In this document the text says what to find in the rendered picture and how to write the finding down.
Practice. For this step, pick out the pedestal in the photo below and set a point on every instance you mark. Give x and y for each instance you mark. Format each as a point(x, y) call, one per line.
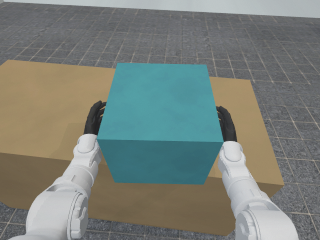
point(43, 112)

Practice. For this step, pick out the robot left forearm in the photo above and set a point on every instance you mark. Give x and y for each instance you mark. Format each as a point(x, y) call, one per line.
point(80, 175)

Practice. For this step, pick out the left robot hand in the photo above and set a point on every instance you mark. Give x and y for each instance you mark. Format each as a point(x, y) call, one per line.
point(94, 118)

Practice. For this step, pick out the right robot hand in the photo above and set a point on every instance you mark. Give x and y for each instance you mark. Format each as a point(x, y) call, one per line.
point(226, 124)

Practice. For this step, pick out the robot right forearm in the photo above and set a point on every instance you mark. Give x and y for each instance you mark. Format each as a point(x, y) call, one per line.
point(240, 185)

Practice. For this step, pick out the carton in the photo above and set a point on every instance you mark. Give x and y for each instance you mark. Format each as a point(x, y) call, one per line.
point(160, 124)

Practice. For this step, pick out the right robot upper arm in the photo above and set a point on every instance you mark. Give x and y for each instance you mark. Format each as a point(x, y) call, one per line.
point(258, 224)

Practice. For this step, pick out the left robot upper arm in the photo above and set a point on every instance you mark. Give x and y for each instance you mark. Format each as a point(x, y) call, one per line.
point(57, 215)

